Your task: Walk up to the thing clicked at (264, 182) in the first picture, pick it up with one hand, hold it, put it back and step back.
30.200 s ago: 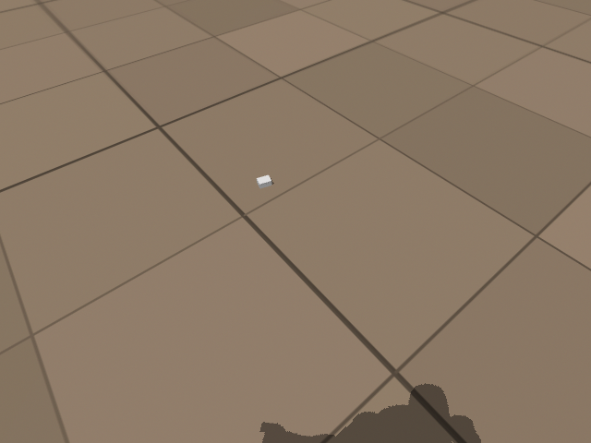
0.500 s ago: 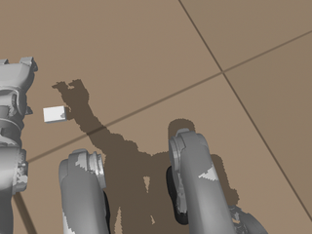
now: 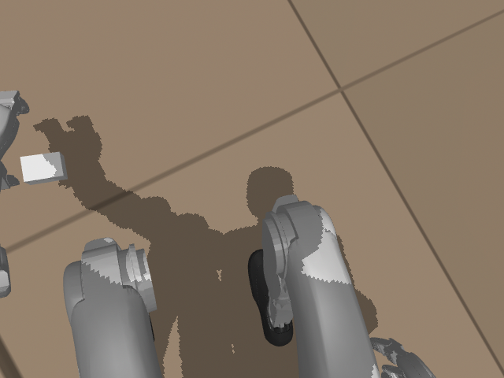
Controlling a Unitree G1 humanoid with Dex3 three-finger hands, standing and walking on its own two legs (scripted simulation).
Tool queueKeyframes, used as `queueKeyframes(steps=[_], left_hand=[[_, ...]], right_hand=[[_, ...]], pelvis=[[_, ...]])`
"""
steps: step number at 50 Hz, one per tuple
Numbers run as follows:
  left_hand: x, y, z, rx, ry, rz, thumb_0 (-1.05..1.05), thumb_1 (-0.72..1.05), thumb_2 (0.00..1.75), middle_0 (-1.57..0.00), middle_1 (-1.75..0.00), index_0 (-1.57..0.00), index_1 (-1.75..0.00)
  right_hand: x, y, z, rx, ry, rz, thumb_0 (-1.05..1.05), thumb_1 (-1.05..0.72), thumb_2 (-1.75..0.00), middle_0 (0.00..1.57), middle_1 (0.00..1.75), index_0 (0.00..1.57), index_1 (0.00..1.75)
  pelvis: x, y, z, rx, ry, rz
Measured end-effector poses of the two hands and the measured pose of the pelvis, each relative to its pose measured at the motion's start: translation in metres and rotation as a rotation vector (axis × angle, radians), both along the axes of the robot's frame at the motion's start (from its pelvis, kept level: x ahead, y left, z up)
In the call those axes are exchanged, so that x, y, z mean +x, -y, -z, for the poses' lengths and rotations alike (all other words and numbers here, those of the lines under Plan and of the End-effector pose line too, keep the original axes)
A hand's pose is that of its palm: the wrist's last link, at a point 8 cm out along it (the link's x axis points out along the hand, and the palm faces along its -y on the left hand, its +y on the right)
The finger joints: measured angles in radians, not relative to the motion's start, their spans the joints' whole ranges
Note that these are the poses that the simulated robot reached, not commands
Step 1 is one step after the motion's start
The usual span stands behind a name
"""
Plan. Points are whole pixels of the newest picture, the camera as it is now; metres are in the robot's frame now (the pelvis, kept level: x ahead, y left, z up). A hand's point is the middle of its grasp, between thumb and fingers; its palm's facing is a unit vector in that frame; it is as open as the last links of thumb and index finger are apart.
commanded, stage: home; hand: left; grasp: from above
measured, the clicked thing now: (44, 168) +0.48 +0.27 -0.30
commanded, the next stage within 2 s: none
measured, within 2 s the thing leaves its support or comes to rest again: neither
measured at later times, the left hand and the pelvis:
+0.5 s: hand out of the picture +0.39 +0.30 -0.02, palm faces -0.35 -0.38 -0.85, open 8.6 cm; pelvis +0.01 +0.01 +0.11, yaw +3 degrees
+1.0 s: hand out of the picture +0.26 +0.21 +0.19, palm faces -0.01 -0.91 -0.41, open 7.4 cm; pelvis +0.03 +0.00 +0.28, yaw +6 degrees
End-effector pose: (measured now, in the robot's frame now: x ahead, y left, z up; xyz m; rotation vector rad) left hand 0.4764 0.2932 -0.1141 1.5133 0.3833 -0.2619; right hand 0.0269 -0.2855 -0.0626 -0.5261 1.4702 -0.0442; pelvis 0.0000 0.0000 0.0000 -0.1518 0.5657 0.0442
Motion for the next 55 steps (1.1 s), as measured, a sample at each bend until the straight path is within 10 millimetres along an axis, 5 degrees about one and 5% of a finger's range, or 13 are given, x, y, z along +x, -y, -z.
queueKeyframes(steps=[5,10,20,28,38,45,55], left_hand=[[0.018,-0.010,-0.009,0.030,0.063,-0.065,0.00,-0.21,0.81,-0.30,-0.74,-0.31,-0.75],[0.014,-0.012,-0.028,0.026,0.005,-0.094,0.00,-0.17,0.83,-0.28,-0.70,-0.27,-0.71],[-0.042,-0.018,-0.106,-0.134,-0.011,-0.175,0.00,0.33,0.80,-0.22,-0.40,-0.22,-0.41],[-0.112,-0.021,-0.175,-0.343,-0.030,-0.335,0.00,0.74,0.87,-0.21,-0.32,-0.22,-0.33],[-0.181,0.006,-0.251,-0.621,-0.027,-0.531,0.00,0.87,0.90,-0.21,-0.30,-0.22,-0.31],[-0.213,0.024,-0.304,-0.793,-0.049,-0.702,0.01,0.89,0.90,-0.21,-0.30,-0.22,-0.31],[-0.245,0.045,-0.384,-0.974,-0.086,-0.919,0.01,0.90,0.90,-0.21,-0.30,-0.21,-0.31]], right_hand=[[-0.006,-0.011,0.004,0.027,-0.023,0.067,0.00,-0.90,-0.89,0.20,0.30,0.20,0.30],[0.004,-0.024,0.003,0.082,-0.013,0.118,0.00,-0.89,-0.89,0.20,0.30,0.20,0.30],[0.061,-0.032,-0.031,0.143,0.119,0.106,0.00,-0.90,-0.89,0.20,0.30,0.20,0.30],[0.137,-0.036,-0.086,0.157,0.338,0.022,0.00,-0.90,-0.90,0.20,0.30,0.20,0.30],[0.209,-0.059,-0.169,0.209,0.607,-0.046,0.01,-0.90,-0.90,0.20,0.30,0.20,0.30],[0.220,-0.073,-0.226,0.248,0.707,-0.022,0.01,-0.90,-0.90,0.20,0.30,0.20,0.30],[0.201,-0.065,-0.296,0.213,0.728,0.060,0.01,-0.90,-0.90,0.20,0.30,0.20,0.30]], pelvis=[[0.008,-0.004,0.000,-0.010,-0.036,0.001],[0.013,-0.009,-0.016,-0.012,-0.069,-0.008],[0.012,-0.015,-0.072,-0.005,-0.076,-0.027],[0.008,-0.011,-0.127,0.023,-0.034,-0.041],[0.009,-0.004,-0.193,0.059,0.043,-0.054],[0.018,0.002,-0.242,0.080,0.105,-0.059],[0.044,0.007,-0.314,0.102,0.206,-0.067]])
